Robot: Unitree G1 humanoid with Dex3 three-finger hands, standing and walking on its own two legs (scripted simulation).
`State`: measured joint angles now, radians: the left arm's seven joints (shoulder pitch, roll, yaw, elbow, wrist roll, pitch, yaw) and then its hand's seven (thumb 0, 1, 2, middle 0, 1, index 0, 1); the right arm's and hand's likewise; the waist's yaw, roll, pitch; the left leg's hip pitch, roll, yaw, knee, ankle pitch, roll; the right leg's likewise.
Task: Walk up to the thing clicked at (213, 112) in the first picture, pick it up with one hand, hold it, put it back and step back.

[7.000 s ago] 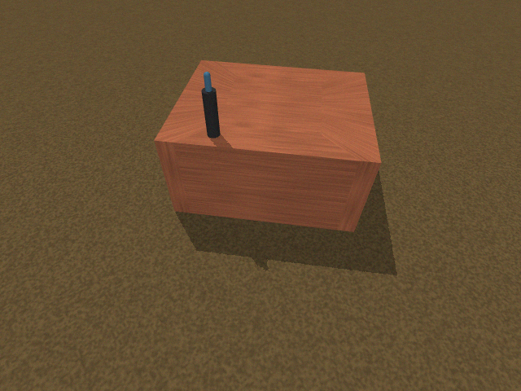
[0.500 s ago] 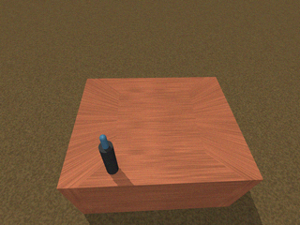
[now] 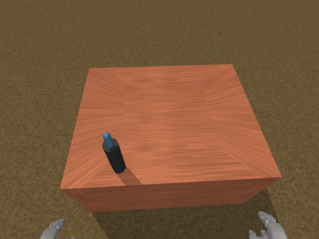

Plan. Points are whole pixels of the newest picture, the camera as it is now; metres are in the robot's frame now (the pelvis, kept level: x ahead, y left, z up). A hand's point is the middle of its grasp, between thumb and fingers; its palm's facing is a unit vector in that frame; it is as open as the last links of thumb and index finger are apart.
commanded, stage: go down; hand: left
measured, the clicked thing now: (113, 153) +0.43 +0.17 -0.19
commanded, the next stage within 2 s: none
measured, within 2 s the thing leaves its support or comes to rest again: neither
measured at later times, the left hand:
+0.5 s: hand (63, 234) +0.16 +0.27 -0.13, palm faces +0.07 -0.94 -0.33, open 16.6 cm
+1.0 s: hand (56, 232) +0.16 +0.28 -0.11, palm faces +0.09 -0.95 -0.29, open 17.3 cm
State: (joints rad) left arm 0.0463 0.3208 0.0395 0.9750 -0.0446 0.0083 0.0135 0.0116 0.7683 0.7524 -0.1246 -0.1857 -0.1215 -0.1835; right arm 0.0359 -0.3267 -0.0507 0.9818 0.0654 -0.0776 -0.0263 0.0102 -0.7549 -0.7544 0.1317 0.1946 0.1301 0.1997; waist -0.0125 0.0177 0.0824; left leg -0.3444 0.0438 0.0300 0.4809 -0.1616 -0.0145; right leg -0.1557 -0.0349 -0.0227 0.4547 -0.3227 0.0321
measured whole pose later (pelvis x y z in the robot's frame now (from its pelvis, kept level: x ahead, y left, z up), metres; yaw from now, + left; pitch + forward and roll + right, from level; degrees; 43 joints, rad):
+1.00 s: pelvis +0.01 -0.01 -0.02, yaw +0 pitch +6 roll -1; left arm 0.20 0.40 0.23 0.51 -0.01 0.29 -0.16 0.00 -0.50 0.03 -0.08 -0.03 -0.06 -0.03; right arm 0.30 -0.25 -0.06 0.47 0.03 -0.09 -0.04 -0.01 0.54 -0.04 0.06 0.05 0.05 0.06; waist -0.02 0.00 -0.05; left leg -0.52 0.05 0.01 0.67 -0.25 -0.02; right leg -0.32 -0.03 -0.03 0.65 -0.43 0.02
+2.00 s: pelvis -0.01 +0.01 -0.02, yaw -1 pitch +8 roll -2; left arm -0.30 0.66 0.44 0.95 -0.09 -0.01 -0.44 -0.01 -0.48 0.08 -0.05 -0.05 -0.04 -0.05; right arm 0.29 -0.25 -0.01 0.50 0.02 -0.18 -0.06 -0.01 0.53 -0.06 0.06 0.05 0.05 0.06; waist -0.04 -0.01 -0.08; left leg -0.60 0.06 0.02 0.71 -0.25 -0.01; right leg -0.41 -0.02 -0.01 0.67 -0.41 0.04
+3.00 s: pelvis +0.00 +0.01 -0.02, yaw -1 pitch +10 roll -2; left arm -0.42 0.74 0.52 1.00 -0.13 -0.06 -0.52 -0.01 -0.51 0.07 -0.05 -0.05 -0.04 -0.05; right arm 0.29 -0.26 -0.01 0.51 0.02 -0.17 -0.09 -0.01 0.51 -0.06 0.06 0.05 0.06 0.06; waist -0.06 -0.02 -0.10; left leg -0.64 0.07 0.03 0.72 -0.27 0.00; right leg -0.44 -0.02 -0.01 0.67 -0.41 0.04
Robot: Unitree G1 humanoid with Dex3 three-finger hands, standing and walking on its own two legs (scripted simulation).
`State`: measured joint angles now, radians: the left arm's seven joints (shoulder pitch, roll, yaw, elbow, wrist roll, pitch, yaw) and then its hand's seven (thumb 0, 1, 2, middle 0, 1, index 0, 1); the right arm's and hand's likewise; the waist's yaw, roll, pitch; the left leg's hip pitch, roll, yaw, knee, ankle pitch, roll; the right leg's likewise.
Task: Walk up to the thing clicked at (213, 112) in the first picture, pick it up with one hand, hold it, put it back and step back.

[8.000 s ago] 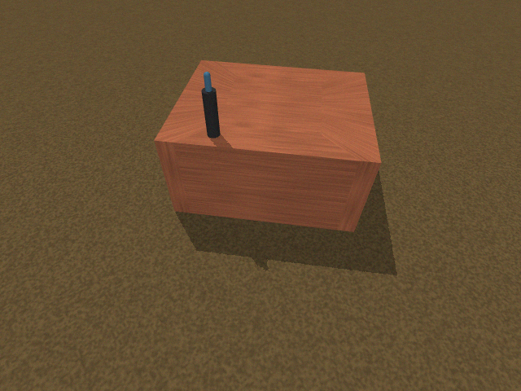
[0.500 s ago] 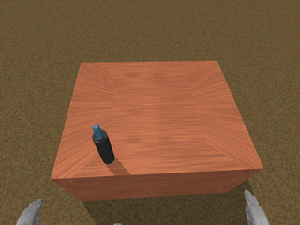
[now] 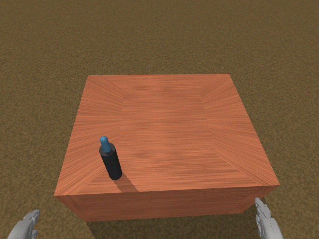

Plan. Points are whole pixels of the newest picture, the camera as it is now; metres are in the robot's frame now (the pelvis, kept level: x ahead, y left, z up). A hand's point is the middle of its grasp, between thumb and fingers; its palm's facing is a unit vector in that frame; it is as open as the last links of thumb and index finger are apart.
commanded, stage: go down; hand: left
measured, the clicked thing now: (110, 158) +0.43 +0.18 -0.17
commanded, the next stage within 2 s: approach in 1.86 s
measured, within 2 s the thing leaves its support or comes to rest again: neither
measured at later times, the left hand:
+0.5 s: hand (34, 189) +0.26 +0.32 -0.03, palm faces +0.12 -0.97 -0.19, open 17.4 cm
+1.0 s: hand (22, 169) +0.30 +0.35 +0.01, palm faces +0.13 -0.98 -0.15, open 17.3 cm
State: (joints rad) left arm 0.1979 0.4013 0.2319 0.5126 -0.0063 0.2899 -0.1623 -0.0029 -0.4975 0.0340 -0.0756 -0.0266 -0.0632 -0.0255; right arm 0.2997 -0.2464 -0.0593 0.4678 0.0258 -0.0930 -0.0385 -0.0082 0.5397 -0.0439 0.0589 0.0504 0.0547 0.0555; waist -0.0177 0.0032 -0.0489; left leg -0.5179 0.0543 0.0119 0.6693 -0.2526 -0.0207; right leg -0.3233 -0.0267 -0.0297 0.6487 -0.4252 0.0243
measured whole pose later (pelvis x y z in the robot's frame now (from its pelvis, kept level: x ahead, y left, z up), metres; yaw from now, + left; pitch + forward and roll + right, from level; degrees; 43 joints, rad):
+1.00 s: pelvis -0.01 +0.01 +0.00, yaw -1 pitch +8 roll -2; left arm -0.30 0.66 0.44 0.95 -0.09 -0.01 -0.44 -0.01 -0.48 0.08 -0.05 -0.05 -0.04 -0.05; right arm 0.29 -0.25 -0.01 0.50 0.02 -0.18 -0.06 -0.01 0.53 -0.06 0.06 0.05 0.05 0.06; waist -0.04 -0.01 -0.08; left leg -0.60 0.06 0.02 0.71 -0.25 -0.01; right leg -0.41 -0.02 -0.01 0.67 -0.41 0.04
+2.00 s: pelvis +0.00 +0.02 -0.01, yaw -2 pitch +10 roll -2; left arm -0.42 0.74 0.52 1.00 -0.13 -0.06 -0.52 -0.01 -0.51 0.07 -0.05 -0.05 -0.04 -0.05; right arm 0.29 -0.26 -0.01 0.51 0.02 -0.17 -0.09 -0.01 0.51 -0.06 0.06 0.05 0.06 0.06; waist -0.06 -0.02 -0.10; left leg -0.64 0.07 0.03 0.72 -0.27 0.00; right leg -0.44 -0.02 -0.01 0.67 -0.41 0.04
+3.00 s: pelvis -0.04 +0.01 -0.12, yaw -4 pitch +25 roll -7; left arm -0.42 0.61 0.64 0.95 -0.20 -0.52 -0.40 -0.01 -0.36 0.10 -0.05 -0.10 -0.05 -0.09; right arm 0.46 -0.29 -0.07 -0.13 -0.03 -0.12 0.04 -0.01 0.53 -0.05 0.07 0.05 0.06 0.06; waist -0.24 -0.04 -0.17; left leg -1.36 0.11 -0.08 1.37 -0.46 -0.02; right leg -1.11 0.03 -0.07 1.33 -0.66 0.03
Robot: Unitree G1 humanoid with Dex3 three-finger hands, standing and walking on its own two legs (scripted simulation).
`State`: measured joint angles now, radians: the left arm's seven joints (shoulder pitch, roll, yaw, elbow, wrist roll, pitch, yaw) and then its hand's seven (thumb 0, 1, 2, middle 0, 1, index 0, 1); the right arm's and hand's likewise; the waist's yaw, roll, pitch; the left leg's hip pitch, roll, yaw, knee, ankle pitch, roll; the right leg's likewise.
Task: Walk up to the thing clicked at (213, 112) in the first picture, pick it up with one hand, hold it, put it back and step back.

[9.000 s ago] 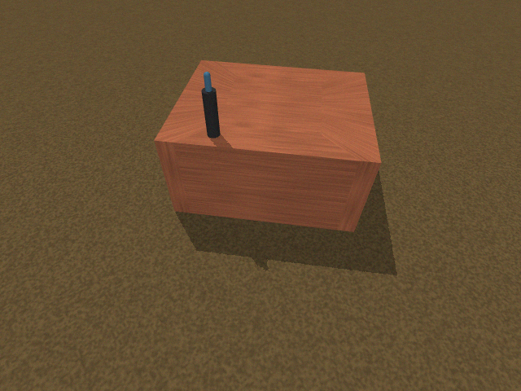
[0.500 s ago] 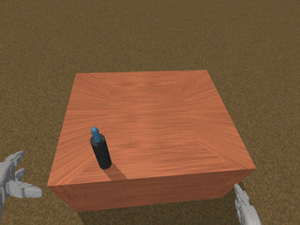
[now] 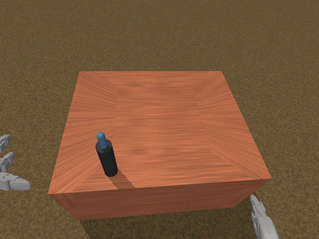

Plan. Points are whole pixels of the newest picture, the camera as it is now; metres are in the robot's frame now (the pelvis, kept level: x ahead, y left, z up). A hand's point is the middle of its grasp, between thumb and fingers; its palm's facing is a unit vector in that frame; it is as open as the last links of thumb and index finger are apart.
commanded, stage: go down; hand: left
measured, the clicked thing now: (106, 155) +0.43 +0.18 -0.16
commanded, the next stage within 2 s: approach in 0.86 s
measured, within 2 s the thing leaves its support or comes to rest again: neither
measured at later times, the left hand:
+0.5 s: hand (12, 153) +0.33 +0.36 +0.03, palm faces +0.15 -0.98 -0.12, open 17.4 cm
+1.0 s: hand (7, 140) +0.35 +0.36 +0.06, palm faces +0.16 -0.98 -0.09, open 17.4 cm
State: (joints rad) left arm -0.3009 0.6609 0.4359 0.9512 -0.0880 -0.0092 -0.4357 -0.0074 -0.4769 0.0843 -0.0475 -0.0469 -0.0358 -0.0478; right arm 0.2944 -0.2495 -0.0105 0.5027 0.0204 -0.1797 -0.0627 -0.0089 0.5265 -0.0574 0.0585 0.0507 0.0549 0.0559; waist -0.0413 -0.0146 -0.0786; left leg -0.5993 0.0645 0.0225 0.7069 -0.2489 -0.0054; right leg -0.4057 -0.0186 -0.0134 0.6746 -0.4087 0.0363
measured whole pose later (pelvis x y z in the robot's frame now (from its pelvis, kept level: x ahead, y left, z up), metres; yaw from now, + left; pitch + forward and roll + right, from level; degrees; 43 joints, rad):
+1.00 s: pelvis +0.01 +0.01 +0.00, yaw -1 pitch +10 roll -2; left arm -0.42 0.74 0.52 1.00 -0.13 -0.06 -0.52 -0.01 -0.51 0.07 -0.05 -0.05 -0.04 -0.05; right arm 0.29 -0.26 -0.01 0.51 0.02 -0.17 -0.09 -0.01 0.51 -0.06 0.06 0.05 0.06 0.06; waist -0.06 -0.02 -0.10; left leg -0.64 0.07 0.03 0.72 -0.27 0.00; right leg -0.44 -0.02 -0.01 0.67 -0.41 0.04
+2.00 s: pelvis -0.03 +0.00 -0.12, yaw -3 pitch +25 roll -7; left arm -0.42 0.61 0.64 0.95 -0.20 -0.52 -0.40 -0.01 -0.36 0.10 -0.05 -0.10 -0.05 -0.09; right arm 0.46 -0.29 -0.07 -0.13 -0.03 -0.12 0.04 -0.01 0.53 -0.05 0.07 0.05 0.06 0.06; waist -0.24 -0.04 -0.17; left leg -1.36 0.11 -0.08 1.37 -0.46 -0.02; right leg -1.11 0.03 -0.07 1.33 -0.66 0.03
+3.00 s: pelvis -0.04 +0.00 -0.17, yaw -5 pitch +31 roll -8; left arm -0.53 0.55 0.59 1.03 -0.12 -0.61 -0.21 -0.01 -0.61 0.03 -0.07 -0.06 -0.08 -0.05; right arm 0.49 -0.30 -0.08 -0.35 -0.07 -0.07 0.11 -0.01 0.53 -0.05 0.07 0.05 0.06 0.06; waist -0.33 -0.01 -0.17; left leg -1.62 0.12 -0.11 1.57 -0.50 -0.01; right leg -1.37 0.05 -0.07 1.55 -0.72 0.03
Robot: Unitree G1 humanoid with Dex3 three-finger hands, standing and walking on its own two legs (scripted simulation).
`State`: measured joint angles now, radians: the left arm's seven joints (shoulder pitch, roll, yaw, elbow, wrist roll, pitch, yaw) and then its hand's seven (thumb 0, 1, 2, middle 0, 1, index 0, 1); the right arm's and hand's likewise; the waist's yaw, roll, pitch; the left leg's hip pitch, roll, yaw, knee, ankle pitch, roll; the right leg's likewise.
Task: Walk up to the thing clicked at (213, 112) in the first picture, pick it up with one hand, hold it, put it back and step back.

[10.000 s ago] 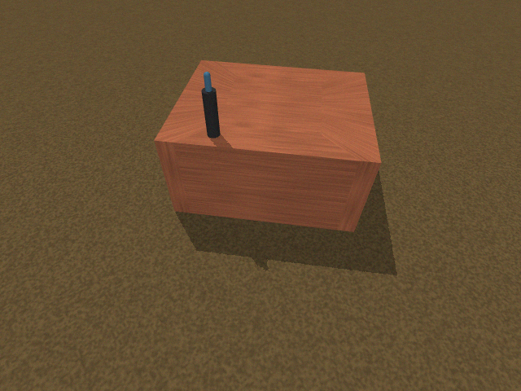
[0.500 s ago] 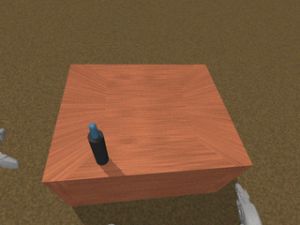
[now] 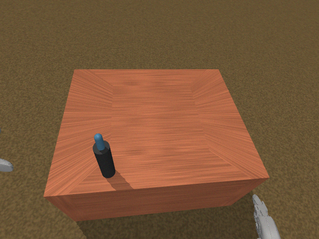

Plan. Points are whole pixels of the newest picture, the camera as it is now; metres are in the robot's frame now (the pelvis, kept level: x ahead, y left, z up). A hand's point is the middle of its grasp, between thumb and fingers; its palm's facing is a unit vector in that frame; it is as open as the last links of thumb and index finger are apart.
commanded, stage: approach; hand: left
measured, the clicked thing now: (104, 156) +0.42 +0.17 -0.16
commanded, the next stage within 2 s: go down in 0.40 s
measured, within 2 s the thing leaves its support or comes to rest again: neither
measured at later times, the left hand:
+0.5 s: hand (60, 162) +0.37 +0.29 -0.11, palm faces +0.12 -0.99 +0.08, open 17.5 cm
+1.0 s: hand (63, 162) +0.38 +0.29 -0.13, palm faces +0.16 -0.99 +0.03, open 16.7 cm
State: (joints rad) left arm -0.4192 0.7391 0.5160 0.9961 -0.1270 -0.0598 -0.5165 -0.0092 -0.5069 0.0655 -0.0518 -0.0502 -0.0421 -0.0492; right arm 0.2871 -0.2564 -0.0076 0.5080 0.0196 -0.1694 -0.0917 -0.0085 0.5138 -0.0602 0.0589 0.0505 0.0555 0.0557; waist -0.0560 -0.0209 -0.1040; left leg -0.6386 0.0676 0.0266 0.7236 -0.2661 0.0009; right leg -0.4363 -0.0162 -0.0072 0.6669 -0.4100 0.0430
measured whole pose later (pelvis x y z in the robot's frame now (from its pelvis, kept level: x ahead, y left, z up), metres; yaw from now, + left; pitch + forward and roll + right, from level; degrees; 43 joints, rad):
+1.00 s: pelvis -0.04 +0.00 -0.12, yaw -2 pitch +25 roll -7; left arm -0.42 0.61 0.64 0.95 -0.20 -0.52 -0.40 -0.01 -0.36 0.10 -0.05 -0.10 -0.05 -0.09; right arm 0.46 -0.29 -0.07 -0.13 -0.03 -0.12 0.04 -0.01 0.53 -0.05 0.07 0.05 0.06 0.06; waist -0.24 -0.04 -0.17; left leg -1.36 0.11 -0.08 1.37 -0.46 -0.02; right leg -1.11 0.03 -0.07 1.33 -0.66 0.03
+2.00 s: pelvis -0.05 +0.00 -0.17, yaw -5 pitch +31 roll -8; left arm -0.53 0.55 0.59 1.03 -0.12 -0.61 -0.21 -0.01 -0.61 0.03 -0.07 -0.06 -0.08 -0.05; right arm 0.49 -0.30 -0.08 -0.35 -0.07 -0.07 0.11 -0.01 0.53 -0.05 0.07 0.05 0.06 0.06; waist -0.33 -0.01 -0.17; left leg -1.62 0.12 -0.11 1.57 -0.50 -0.01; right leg -1.37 0.05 -0.07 1.55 -0.72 0.03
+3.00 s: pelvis -0.05 -0.01 -0.16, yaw -4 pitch +29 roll -7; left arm -0.54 0.45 0.46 1.06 -0.01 -0.70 0.01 -0.01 -0.24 0.75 -1.01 -0.93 -1.00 -0.92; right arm 0.46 -0.30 -0.10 -0.39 -0.07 0.02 0.14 -0.01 0.51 -0.05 0.06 0.05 0.06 0.06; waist -0.33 -0.03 -0.18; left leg -1.56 0.11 -0.09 1.53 -0.50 -0.01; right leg -1.31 0.04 -0.06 1.52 -0.71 0.03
